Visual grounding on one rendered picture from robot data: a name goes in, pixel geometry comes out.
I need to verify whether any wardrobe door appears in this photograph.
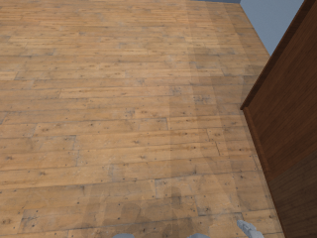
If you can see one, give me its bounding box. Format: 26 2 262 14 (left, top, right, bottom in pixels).
268 150 317 238
248 0 317 179

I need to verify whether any robot right hand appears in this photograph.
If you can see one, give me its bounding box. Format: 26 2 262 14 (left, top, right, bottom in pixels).
237 219 264 238

